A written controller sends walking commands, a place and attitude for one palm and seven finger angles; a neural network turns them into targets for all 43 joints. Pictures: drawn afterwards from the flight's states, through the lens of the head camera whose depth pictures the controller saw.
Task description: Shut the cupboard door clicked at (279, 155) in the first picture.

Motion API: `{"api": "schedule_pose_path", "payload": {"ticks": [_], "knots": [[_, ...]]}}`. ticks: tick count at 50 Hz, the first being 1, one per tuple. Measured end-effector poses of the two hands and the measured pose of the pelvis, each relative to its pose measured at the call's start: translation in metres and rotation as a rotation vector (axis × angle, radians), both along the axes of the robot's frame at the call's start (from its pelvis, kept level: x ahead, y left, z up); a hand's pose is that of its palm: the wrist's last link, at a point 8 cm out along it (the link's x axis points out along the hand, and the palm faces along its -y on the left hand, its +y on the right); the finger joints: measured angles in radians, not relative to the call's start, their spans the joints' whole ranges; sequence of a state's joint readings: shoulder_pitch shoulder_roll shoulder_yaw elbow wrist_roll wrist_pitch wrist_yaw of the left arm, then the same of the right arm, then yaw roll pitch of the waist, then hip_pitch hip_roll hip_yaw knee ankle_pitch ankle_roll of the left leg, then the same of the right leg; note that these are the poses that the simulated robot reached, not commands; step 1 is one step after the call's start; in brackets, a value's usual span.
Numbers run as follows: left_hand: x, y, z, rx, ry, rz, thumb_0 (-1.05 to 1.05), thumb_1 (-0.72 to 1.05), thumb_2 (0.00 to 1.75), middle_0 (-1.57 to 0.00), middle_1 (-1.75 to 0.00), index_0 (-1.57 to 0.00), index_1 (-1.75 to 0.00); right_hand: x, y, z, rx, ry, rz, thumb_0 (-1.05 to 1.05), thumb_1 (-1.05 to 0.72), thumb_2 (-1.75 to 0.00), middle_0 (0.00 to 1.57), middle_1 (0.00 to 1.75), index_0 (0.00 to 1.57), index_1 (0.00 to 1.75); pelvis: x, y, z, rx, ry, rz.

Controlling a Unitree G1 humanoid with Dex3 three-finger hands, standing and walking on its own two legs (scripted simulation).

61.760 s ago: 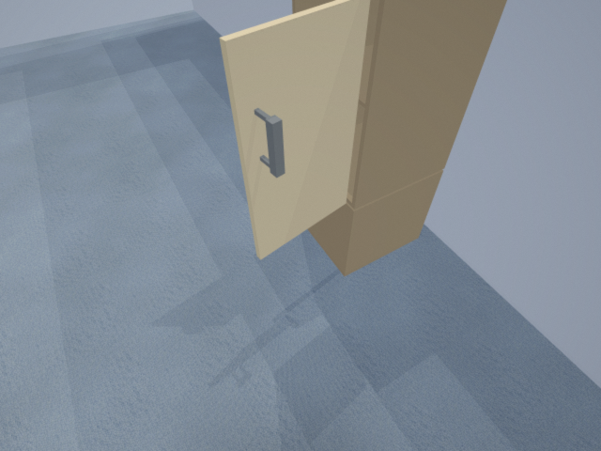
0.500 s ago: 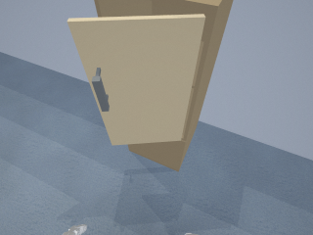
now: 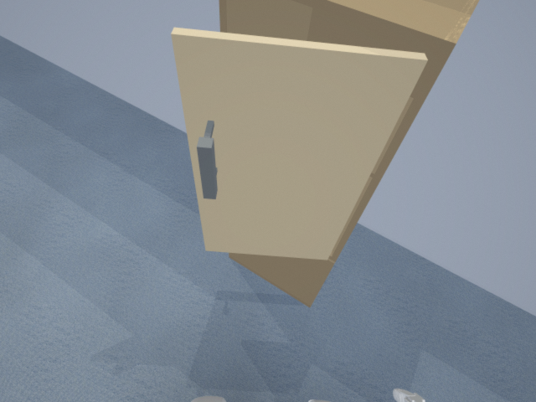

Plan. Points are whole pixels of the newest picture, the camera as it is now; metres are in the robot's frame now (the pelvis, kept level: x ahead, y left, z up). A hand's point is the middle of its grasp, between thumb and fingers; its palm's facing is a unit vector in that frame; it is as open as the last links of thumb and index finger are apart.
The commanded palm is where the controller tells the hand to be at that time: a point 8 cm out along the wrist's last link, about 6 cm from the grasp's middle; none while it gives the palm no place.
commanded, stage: come to a stop and stand still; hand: left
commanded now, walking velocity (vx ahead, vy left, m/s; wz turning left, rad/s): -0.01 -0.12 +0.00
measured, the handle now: (210, 161) +0.47 +0.15 +0.05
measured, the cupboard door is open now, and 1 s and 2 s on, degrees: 29 29 29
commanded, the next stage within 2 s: look again from close up in 0.76 s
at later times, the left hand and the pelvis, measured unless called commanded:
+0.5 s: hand out of the picture -0.03 +0.13 -0.17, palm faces +0.00 -0.98 -0.18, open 7.4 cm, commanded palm none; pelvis -0.03 -0.04 +0.01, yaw +0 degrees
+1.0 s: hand out of the picture -0.04 +0.11 -0.18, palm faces +0.01 -0.99 -0.16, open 7.4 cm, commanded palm none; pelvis -0.02 -0.04 +0.00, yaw +0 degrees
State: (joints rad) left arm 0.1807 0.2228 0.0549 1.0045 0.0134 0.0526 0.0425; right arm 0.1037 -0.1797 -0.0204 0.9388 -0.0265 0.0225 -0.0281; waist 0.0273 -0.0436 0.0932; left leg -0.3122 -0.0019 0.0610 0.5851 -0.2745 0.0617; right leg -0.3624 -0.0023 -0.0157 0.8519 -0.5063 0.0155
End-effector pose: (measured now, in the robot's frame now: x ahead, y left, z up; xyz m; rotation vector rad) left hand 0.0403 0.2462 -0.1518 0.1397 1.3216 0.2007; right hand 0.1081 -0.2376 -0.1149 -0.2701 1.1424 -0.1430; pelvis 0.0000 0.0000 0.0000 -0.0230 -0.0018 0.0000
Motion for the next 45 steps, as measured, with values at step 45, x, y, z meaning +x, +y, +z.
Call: {"api": "schedule_pose_path", "payload": {"ticks": [45], "knots": [[-0.094, -0.099, 0.006, -0.091, 0.145, -0.010, 0.01, 0.91, 0.89, -0.20, -0.30, -0.20, -0.30, -0.171, -0.020, -0.022, 0.110, 0.334, -0.156, 0.00, -0.91, -0.90, 0.20, 0.30, 0.19, 0.30, -0.024, -0.048, 0.007, 0.003, -0.007, 0.003]]}}
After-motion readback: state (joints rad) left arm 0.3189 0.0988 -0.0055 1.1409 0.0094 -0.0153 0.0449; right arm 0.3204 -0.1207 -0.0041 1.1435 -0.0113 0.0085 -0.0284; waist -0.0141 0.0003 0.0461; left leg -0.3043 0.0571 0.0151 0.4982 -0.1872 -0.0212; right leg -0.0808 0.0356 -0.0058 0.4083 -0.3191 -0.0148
